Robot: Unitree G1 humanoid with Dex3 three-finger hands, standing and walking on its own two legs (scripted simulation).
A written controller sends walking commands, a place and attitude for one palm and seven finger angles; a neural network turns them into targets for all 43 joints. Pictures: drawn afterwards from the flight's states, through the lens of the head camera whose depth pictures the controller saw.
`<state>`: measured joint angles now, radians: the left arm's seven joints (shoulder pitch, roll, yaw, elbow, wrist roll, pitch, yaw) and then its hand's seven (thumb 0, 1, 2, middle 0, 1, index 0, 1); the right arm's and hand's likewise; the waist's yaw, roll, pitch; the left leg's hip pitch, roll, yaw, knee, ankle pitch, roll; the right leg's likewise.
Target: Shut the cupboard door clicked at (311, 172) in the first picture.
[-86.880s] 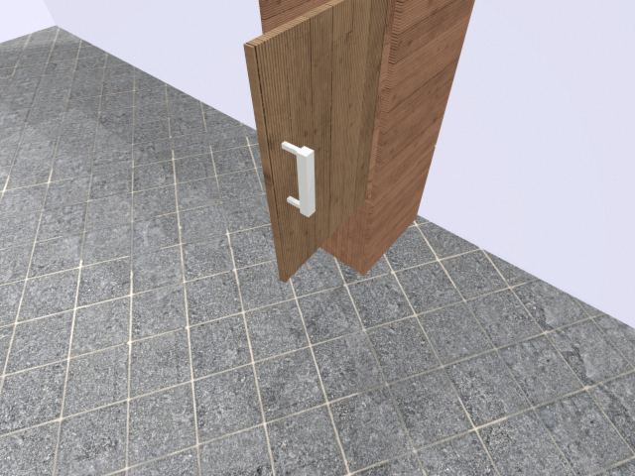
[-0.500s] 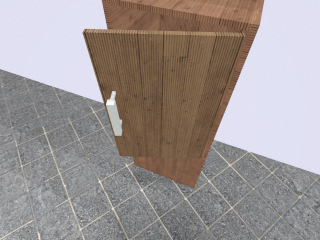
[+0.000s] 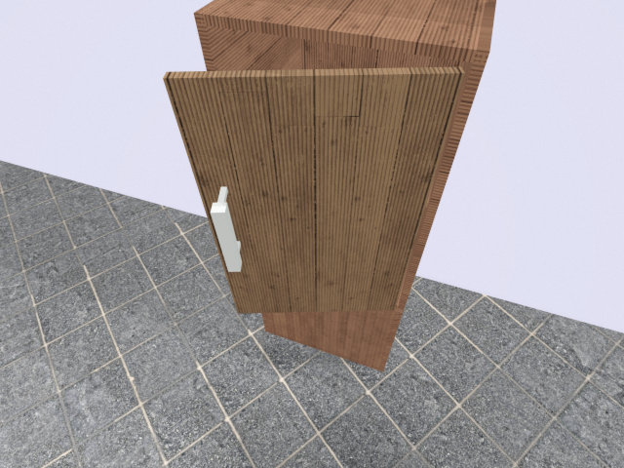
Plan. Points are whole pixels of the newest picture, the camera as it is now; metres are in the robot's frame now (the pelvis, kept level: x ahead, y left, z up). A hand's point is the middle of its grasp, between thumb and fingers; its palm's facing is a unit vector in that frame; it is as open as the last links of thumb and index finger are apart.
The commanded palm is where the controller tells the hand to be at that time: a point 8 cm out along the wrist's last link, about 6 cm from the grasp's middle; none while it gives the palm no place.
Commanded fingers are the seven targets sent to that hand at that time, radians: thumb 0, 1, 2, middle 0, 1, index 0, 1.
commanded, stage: come to a stop and stand still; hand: left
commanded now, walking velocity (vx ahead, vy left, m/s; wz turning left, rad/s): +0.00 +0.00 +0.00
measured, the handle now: (229, 230) +0.49 +0.17 -0.01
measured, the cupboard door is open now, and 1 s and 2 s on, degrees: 21 21 21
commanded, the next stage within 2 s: look again from close up in 0.10 s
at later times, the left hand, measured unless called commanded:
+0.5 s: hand out of the picture +0.03 +0.17 -0.17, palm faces -0.01 -0.98 -0.20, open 7.4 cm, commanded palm none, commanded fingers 0.00 0.90 0.90 -0.20 -0.30 -0.20 -0.30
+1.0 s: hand (182, 375) +0.23 +0.18 +0.00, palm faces +0.22 -0.97 -0.06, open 7.0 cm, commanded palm +0.13 +0.23 -0.06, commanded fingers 0.00 0.90 0.90 -0.42 -0.54 -0.42 -0.54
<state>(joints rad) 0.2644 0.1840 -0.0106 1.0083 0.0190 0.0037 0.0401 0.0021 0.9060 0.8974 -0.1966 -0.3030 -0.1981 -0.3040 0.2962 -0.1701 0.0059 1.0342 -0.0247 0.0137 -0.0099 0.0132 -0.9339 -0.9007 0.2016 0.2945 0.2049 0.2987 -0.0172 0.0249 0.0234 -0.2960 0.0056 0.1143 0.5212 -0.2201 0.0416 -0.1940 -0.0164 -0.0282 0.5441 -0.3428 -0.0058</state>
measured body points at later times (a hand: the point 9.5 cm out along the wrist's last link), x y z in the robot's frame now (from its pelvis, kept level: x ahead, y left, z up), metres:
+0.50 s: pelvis +0.02 -0.01 +0.01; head +0.04 +0.00 +0.45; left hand +0.03 +0.23 -0.16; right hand +0.07 -0.25 -0.14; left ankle +0.04 +0.09 -0.73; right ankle -0.03 -0.12 -0.73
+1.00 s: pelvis +0.01 -0.02 -0.03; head +0.02 -0.04 +0.42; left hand +0.21 +0.23 +0.01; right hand +0.16 -0.27 -0.13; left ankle +0.04 +0.09 -0.73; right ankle -0.03 -0.12 -0.73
